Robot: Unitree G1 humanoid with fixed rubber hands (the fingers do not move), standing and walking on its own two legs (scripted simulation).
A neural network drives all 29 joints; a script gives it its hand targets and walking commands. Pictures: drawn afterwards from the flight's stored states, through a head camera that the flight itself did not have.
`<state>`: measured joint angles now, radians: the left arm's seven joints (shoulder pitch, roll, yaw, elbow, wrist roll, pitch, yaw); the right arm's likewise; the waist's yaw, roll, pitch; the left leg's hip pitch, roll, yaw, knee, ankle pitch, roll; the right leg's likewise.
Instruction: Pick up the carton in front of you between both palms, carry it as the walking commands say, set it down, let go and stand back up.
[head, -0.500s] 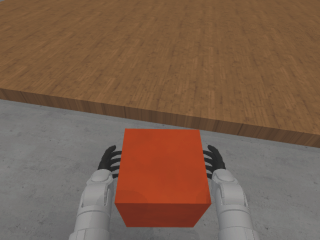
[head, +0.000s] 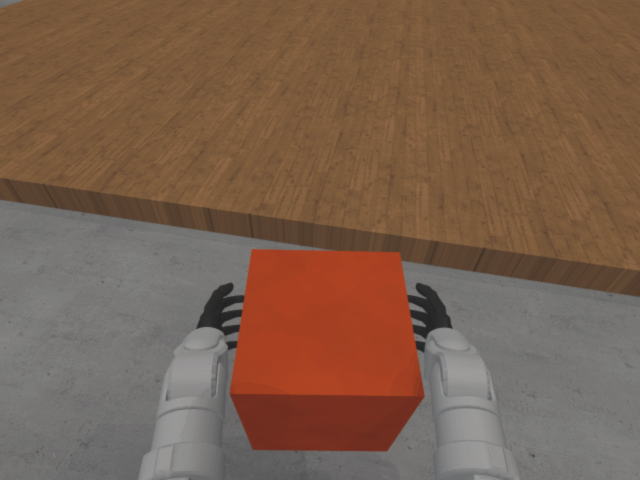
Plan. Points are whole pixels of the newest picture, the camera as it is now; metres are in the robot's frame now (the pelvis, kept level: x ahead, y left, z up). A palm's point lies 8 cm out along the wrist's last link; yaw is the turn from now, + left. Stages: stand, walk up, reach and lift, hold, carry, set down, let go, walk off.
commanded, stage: reach and lift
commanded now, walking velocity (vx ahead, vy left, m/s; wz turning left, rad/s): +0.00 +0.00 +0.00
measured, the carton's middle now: (323, 355) +0.32 +0.00 -0.05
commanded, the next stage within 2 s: hold in 0.54 s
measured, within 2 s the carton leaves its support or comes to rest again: neither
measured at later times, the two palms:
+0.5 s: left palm (210, 334) +0.30 +0.15 +0.04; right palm (439, 333) +0.30 -0.15 +0.04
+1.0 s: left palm (206, 336) +0.29 +0.15 +0.05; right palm (444, 336) +0.29 -0.15 +0.05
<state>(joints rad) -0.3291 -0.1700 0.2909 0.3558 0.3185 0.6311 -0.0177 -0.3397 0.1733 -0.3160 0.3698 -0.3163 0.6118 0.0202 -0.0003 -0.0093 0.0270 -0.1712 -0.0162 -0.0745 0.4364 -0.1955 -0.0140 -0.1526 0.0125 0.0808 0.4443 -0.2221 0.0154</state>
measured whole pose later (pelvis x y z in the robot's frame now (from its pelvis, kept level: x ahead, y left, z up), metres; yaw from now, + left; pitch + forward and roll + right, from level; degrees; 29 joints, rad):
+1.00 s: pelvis +0.00 +0.00 +0.00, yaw +0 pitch -8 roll +0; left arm -0.29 -0.16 0.23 0.23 0.29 0.77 -0.01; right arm -0.30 0.16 -0.25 0.25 -0.29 0.75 0.02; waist 0.00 -0.01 0.04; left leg -0.06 -0.01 -0.07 0.37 -0.17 -0.01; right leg -0.05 0.01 0.08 0.38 -0.20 0.01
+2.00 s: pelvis +0.12 -0.01 +0.00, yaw -1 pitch +5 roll +2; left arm -0.15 -0.13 0.09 -0.26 0.13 1.13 0.08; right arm -0.17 0.12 -0.12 -0.24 -0.11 1.11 -0.07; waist 0.01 -0.03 -0.16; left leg -0.36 0.00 0.18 0.45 -0.28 0.00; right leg -0.15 -0.05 -0.01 0.44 -0.37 0.01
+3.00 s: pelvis +0.73 -0.05 -0.02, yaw -4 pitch +4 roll +0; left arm -0.45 -0.07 0.17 -0.38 0.07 1.34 0.11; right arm -0.45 0.11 -0.17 -0.37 -0.08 1.32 -0.13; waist -0.03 -0.02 -0.01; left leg -0.43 0.02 0.24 0.55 -0.20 0.11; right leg -0.40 -0.06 -0.04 1.23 -0.40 -0.05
